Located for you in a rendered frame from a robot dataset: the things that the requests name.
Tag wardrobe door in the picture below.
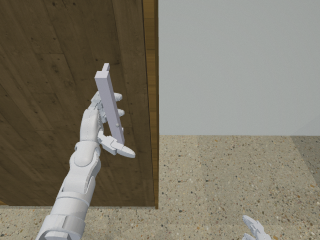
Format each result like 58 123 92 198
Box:
0 0 155 207

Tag left robot forearm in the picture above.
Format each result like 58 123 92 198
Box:
35 140 101 240

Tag handle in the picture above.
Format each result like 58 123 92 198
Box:
94 63 125 145

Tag right robot hand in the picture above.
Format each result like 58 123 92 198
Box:
242 215 272 240

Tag left robot hand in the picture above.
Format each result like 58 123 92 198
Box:
80 91 136 158

